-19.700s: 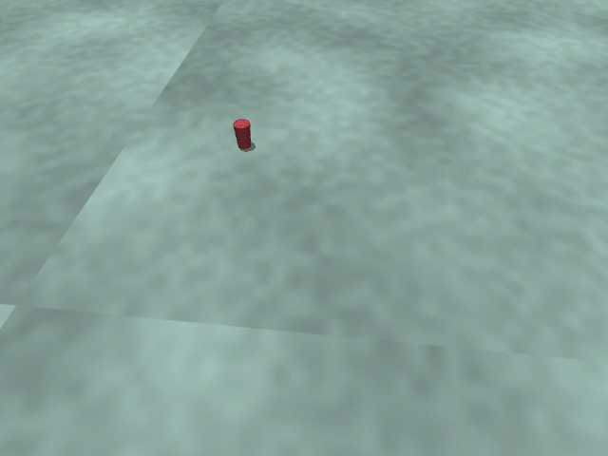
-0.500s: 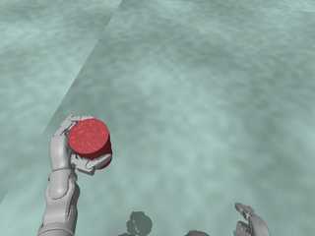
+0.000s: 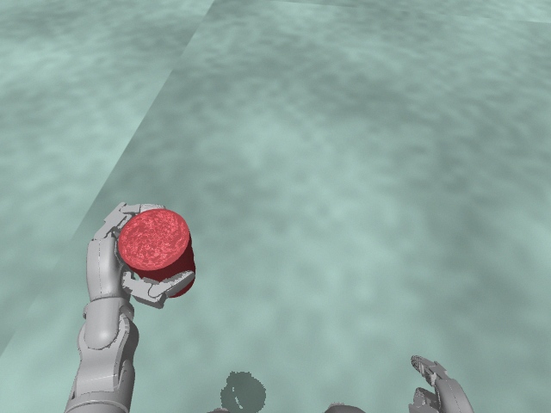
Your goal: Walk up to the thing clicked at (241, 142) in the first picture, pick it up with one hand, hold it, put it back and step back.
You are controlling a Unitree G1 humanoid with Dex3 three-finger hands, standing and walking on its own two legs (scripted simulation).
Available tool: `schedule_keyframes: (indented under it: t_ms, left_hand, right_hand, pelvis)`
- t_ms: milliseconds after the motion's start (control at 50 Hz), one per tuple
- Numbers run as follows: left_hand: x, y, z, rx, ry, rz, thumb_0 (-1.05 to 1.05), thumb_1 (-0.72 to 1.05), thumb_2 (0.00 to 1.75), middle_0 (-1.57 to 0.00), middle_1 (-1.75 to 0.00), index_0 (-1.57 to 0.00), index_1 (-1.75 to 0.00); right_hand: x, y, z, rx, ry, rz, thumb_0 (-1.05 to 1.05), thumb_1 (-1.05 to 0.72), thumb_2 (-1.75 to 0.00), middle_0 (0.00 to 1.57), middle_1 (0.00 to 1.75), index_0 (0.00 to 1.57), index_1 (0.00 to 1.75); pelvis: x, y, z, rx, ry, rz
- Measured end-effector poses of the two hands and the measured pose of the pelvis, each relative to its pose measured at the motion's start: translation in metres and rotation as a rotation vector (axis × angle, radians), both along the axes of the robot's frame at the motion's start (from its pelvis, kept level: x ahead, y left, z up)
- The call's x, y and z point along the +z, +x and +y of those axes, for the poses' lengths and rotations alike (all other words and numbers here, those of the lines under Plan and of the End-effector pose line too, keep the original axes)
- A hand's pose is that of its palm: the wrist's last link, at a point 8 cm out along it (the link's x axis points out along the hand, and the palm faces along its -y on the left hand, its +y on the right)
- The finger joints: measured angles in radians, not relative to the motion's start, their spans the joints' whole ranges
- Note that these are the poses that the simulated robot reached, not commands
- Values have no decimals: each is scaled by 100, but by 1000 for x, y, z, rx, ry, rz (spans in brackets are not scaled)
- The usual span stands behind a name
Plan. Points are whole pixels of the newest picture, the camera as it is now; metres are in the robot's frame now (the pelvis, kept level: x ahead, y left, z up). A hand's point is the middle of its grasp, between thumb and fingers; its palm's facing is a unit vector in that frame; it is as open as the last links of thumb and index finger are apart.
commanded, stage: hold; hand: left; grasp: from the side
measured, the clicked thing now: (165, 259) +0.33 +0.17 +0.03
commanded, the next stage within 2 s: crouch in 0.34 s
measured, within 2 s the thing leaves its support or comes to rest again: neither
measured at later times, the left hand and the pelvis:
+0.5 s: hand (154, 253) +0.32 +0.17 +0.05, palm faces +0.18 -0.98 -0.01, open 11.3 cm; pelvis +0.00 +0.00 +0.00, yaw +0 degrees
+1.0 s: hand (168, 286) +0.35 +0.20 -0.11, palm faces +0.25 -0.97 -0.01, open 11.3 cm; pelvis -0.03 +0.00 -0.10, yaw -1 degrees
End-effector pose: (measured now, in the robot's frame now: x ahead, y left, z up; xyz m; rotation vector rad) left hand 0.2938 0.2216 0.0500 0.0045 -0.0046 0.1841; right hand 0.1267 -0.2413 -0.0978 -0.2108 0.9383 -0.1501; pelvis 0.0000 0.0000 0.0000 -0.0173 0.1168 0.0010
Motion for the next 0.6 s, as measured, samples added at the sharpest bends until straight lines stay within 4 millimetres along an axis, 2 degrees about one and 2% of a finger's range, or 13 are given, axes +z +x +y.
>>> schedule_keyframes:
  t_ms: [500,600]
  left_hand:
    - [1,0,1,-4,2,-4,-2,-54,99,-70,-100,-68,-100]
    - [-6,1,2,16,-11,5,-2,-54,99,-71,-100,-69,-99]
  right_hand:
    - [-2,-8,5,-3,10,7,1,-93,-91,20,30,20,30]
    - [-4,-8,3,-1,7,7,1,-91,-91,20,30,20,30]
  pelvis:
    - [0,-4,3,-1,-2,-4]
    - [-2,-4,2,-2,-1,8]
